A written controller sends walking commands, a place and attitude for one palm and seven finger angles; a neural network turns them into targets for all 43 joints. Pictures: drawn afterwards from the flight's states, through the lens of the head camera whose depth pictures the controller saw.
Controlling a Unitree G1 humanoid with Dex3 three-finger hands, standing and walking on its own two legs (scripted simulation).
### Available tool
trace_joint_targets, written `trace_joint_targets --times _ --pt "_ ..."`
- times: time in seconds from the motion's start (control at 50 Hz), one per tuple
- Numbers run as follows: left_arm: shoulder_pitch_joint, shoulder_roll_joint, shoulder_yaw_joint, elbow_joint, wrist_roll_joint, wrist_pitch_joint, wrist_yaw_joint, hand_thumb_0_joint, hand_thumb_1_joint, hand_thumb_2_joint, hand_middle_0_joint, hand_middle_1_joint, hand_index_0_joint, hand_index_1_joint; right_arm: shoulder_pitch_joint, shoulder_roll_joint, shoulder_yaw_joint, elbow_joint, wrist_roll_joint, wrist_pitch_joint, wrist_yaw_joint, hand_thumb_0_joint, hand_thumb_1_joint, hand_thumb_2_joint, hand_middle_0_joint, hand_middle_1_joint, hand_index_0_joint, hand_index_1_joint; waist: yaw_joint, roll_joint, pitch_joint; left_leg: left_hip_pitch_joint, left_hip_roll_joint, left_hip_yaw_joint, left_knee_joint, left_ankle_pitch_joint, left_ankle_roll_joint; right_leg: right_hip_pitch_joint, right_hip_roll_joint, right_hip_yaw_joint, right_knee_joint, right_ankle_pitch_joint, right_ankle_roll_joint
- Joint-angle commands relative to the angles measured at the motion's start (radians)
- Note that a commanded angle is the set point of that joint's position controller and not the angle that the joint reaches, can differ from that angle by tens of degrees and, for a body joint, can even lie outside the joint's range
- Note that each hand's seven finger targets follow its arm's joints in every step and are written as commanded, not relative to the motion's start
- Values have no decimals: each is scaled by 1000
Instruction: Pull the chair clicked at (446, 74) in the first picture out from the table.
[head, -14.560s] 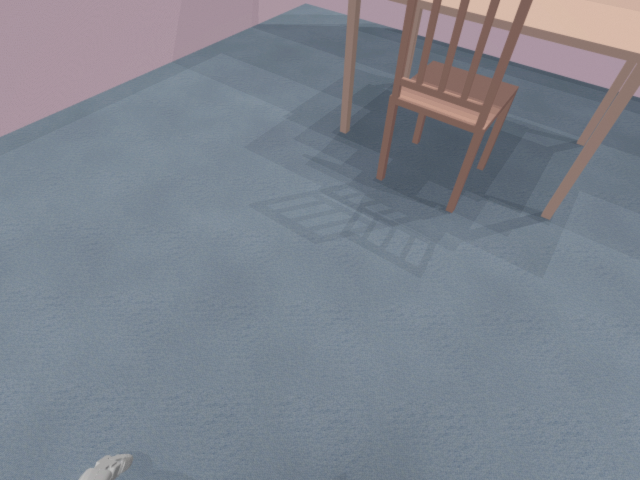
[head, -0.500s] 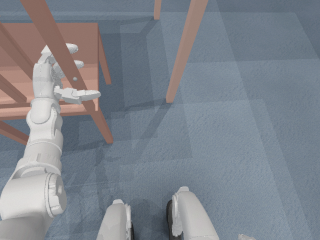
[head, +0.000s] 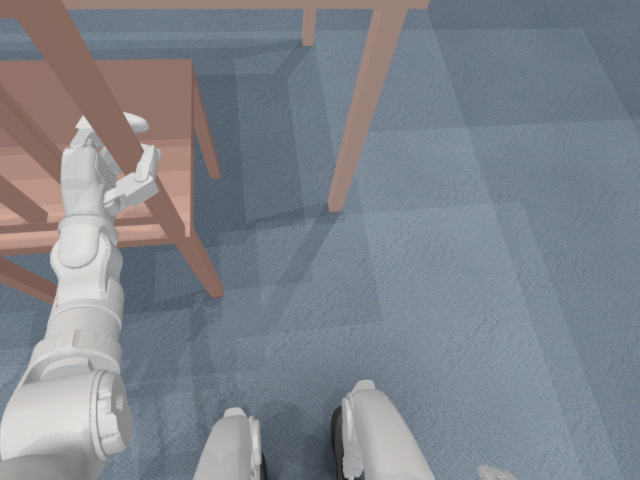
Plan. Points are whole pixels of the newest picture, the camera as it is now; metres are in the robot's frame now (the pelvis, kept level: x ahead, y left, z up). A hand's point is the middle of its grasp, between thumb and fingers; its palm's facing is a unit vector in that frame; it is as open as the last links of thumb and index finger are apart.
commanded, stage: hook a spindle and tug to test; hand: left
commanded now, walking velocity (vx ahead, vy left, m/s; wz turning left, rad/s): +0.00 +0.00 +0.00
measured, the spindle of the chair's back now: out of the picture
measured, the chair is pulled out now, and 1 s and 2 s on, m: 0.00 0.05 0.17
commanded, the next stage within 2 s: step backward, pulling the chair out in 0.46 s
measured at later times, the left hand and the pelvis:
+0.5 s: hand (142, 202) +0.44 +0.18 +0.01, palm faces +0.06 -1.00 -0.03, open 6.0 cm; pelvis +0.01 +0.00 +0.01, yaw +1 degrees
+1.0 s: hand (147, 213) +0.42 +0.17 +0.03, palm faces +0.10 -0.99 -0.08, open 5.6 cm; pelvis +0.02 +0.02 +0.09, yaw +1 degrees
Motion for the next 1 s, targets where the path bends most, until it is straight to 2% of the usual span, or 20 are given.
trace_joint_targets --times 0.0,0.06,0.1,0.16,0.2,0.24,0.4,0.46,0.52,0.54,0.56,0.58,0.6,0.64,0.7,0.76,0.78,0.84,0.9,0.98 --pt "-259 173 -10 -248 4 -87 -13 0 900 900 -500 -1450 -500 -1450 145 -165 -65 -61 4 -20 -11 0 -900 -900 200 300 200 300 25 116 -550 282 -24 -41 -146 593 -21 428 36 24 -65 400 -28" --pt "-196 157 -14 -248 -3 -82 -17 0 900 900 -500 -1450 -500 -1450 144 -163 -66 -64 6 -22 -11 0 -900 -900 200 300 200 300 34 113 -543 298 -21 -41 -148 642 -26 427 35 21 -64 419 -29" --pt "-207 116 -46 -260 -8 -79 -19 0 900 900 -500 -1450 -500 -1450 139 -160 -69 -61 8 -26 -12 0 -900 -900 200 300 200 300 19 84 -522 291 -20 -40 -148 623 -23 420 35 19 -68 412 -25" --pt "-148 134 -27 -323 -16 -86 -17 0 900 900 -500 -1450 -500 -1450 135 -160 -73 -67 9 -32 -10 0 -900 -900 200 300 200 300 48 124 -580 337 -18 -42 -149 702 -32 442 32 19 -61 448 -30" --pt "-128 108 -48 -325 -21 -81 -16 0 900 900 -500 -1450 -500 -1450 130 -158 -73 -66 11 -36 -10 0 -900 -900 200 300 200 300 39 82 -549 325 -15 -44 -152 706 -32 443 32 16 -65 455 -28" --pt "-96 57 -86 -347 -25 -81 -17 0 900 900 -500 -1450 -500 -1450 124 -152 -75 -72 15 -43 -8 0 -900 -900 200 300 200 300 39 91 -542 347 -13 -46 -157 719 -34 424 33 11 -68 442 -27" --pt "-75 41 -98 -403 -27 -88 -2 0 900 900 -500 -1450 -500 -1450 105 -149 -78 -66 14 -62 -11 0 -900 -900 200 300 200 300 45 85 -541 333 -19 -41 -153 698 -35 438 27 14 -63 449 -28" --pt "-67 63 -80 -413 -25 -92 0 0 900 900 -500 -1450 -500 -1450 105 -150 -80 -62 14 -67 -15 0 -900 -900 200 300 200 300 53 87 -543 340 -19 -47 -155 713 -39 441 26 14 -58 450 -30" --pt "-97 29 -113 -410 -25 -91 -3 0 900 900 -500 -1450 -500 -1450 101 -147 -79 -60 13 -73 -18 0 -900 -900 200 300 200 300 38 91 -522 342 -19 -50 -150 701 -38 408 27 11 -56 429 -30" --pt "-178 21 -128 -380 -21 -90 -1 0 900 900 -500 -1450 -500 -1450 96 -148 -76 -44 13 -74 -22 0 -900 -900 200 300 200 300 12 73 -491 328 -18 -54 -144 658 -39 371 27 6 -55 399 -26" --pt "-297 344 -46 -513 100 27 109 0 900 900 -500 -1450 -500 -1450 89 -137 -73 -125 70 -6 -56 0 -900 -900 200 300 200 300 104 110 -712 553 -19 0 -334 519 -13 795 -39 114 -245 442 -47" --pt "-310 249 -107 -518 94 92 156 0 900 900 -500 -1450 -500 -1450 98 -111 -73 -150 81 7 -89 0 -900 -900 200 300 200 300 60 98 -649 540 -37 10 -383 485 1 864 -46 111 -297 548 -42" --pt "-262 204 -130 -497 91 129 176 0 900 900 -500 -1450 -500 -1450 109 -110 -73 -146 84 8 -106 0 -900 -900 200 300 200 300 55 61 -596 509 -37 7 -397 478 1 879 -62 108 -310 605 -40" --pt "-126 141 -168 -374 103 197 204 0 900 900 -500 -1450 -500 -1450 74 -116 -60 -124 88 32 -130 0 -900 -900 200 300 200 300 56 118 -506 545 -9 -28 -450 557 -9 796 -72 86 -305 632 -39" --pt "-60 64 -229 -230 105 248 227 0 900 900 -500 -1450 -500 -1450 85 -126 -50 -93 91 57 -146 0 -900 -900 200 300 200 300 48 53 -388 569 33 -55 -510 669 -6 812 -86 70 -357 674 -21" --pt "-139 80 -220 -199 104 215 241 0 900 900 -500 -1450 -500 -1450 95 -130 -52 -69 80 58 -153 0 -900 -900 200 300 200 300 54 131 -405 695 69 -62 -532 910 -16 808 -96 79 -395 760 -12" --pt "-144 58 -241 -179 106 211 240 0 900 900 -500 -1450 -500 -1450 100 -129 -51 -61 77 57 -152 0 -900 -900 200 300 200 300 56 164 -401 738 83 -72 -539 1000 -22 795 -93 76 -400 753 -11" --pt "-167 39 -249 -149 109 194 233 0 900 900 -500 -1450 -500 -1450 100 -125 -60 -45 68 50 -147 0 -900 -900 200 300 200 300 67 237 -389 891 124 -105 -556 1227 -32 697 -54 67 -416 542 -2" --pt "-180 7 -267 -127 115 175 222 0 900 900 -500 -1450 -500 -1450 86 -121 -68 -29 56 42 -137 0 -900 -900 200 300 200 300 77 306 -362 967 149 -117 -586 1270 -41 646 -29 55 -426 353 -7" --pt "-186 8 -258 -102 121 155 221 0 900 900 -500 -1450 -500 -1450 101 -121 -76 -3 49 26 -132 0 -900 -900 200 300 200 300 77 300 -348 1033 165 -114 -587 1380 -56 640 -26 61 -443 363 -12"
